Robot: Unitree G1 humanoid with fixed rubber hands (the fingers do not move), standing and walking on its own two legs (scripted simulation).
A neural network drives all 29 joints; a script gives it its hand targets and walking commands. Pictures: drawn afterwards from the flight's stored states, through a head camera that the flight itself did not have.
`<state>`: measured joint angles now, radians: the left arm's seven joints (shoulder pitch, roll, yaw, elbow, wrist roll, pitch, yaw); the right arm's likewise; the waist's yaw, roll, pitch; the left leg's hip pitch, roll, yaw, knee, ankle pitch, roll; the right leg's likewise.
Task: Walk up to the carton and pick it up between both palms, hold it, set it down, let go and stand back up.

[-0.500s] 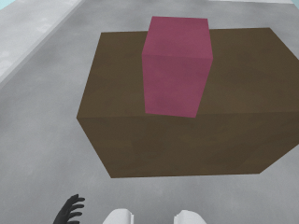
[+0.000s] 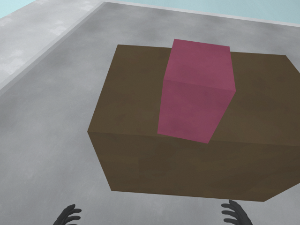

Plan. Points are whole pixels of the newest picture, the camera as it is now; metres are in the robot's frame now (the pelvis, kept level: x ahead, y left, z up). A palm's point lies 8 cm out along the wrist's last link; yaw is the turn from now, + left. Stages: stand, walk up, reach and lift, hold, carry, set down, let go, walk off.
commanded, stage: walk up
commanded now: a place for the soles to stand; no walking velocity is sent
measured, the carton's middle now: (191, 92) +0.51 -0.12 +0.05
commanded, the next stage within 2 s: none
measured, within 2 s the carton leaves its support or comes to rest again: neither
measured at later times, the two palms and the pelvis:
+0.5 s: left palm out of the picture +0.09 +0.26 -0.10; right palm out of the picture +0.10 -0.25 -0.10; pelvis +0.00 +0.00 +0.00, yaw +3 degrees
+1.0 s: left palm out of the picture +0.08 +0.17 -0.14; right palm (269, 215) +0.17 -0.34 -0.11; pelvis +0.05 -0.09 -0.02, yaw +4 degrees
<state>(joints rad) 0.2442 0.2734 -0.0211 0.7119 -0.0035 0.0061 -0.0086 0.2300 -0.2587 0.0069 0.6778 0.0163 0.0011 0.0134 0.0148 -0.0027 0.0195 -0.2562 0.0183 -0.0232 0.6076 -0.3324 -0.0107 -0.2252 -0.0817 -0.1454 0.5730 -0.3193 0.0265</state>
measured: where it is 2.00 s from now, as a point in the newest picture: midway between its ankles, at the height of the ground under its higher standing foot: outside the picture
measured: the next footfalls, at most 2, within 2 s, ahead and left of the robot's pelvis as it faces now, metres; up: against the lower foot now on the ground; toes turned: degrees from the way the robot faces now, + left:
right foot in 0.72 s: +0.17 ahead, -0.21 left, +0.00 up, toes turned -5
left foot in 0.98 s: +0.17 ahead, +0.02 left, +0.00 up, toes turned -8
